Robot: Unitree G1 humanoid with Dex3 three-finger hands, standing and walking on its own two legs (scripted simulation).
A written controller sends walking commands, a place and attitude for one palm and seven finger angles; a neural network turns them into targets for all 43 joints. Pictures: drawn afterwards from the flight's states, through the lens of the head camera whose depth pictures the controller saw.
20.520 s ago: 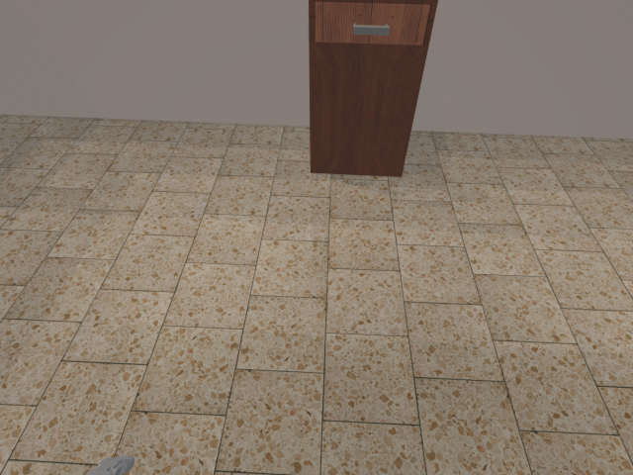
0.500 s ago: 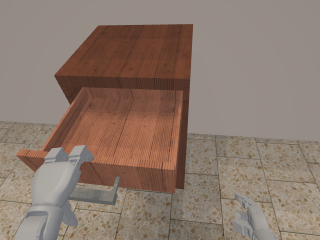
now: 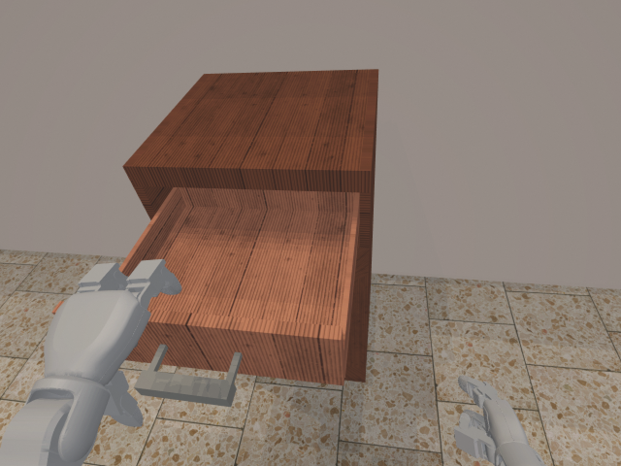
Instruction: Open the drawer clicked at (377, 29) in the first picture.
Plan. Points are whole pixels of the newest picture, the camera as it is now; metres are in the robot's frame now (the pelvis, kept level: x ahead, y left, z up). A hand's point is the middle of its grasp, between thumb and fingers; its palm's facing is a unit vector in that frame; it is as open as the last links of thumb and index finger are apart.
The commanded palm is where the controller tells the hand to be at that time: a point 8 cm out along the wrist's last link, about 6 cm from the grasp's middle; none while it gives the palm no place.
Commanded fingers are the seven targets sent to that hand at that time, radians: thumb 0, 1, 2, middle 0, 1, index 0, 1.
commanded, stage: lift the hand off the handle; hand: left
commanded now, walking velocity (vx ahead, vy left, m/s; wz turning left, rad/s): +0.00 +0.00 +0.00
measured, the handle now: (192, 371) +0.24 +0.23 -0.03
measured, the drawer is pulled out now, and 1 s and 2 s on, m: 0.30 0.30 0.30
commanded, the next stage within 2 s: draw the hand back to the body in 0.04 s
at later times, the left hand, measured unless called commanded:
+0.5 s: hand (109, 352) +0.19 +0.25 +0.12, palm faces +0.08 -0.08 -0.99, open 13.8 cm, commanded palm +0.15 +0.25 +0.17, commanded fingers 0.00 -0.50 0.30 -0.30 -1.20 -0.30 -1.20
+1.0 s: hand (119, 324) +0.20 +0.23 +0.16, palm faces +0.38 -0.85 -0.36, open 13.1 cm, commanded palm +0.15 +0.27 +0.18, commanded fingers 0.00 -0.01 0.51 -0.26 -0.88 -0.26 -0.88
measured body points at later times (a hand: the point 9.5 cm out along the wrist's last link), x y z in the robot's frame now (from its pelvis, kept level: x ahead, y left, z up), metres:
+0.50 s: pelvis -0.01 +0.01 +0.00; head -0.01 -0.03 +0.45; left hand +0.18 +0.26 +0.17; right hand +0.21 -0.19 -0.09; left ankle -0.01 +0.12 -0.73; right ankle -0.01 -0.12 -0.73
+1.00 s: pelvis +0.01 +0.00 +0.00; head +0.00 +0.00 +0.45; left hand +0.18 +0.27 +0.18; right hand +0.21 -0.20 -0.07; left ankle -0.01 +0.12 -0.73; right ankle -0.01 -0.12 -0.73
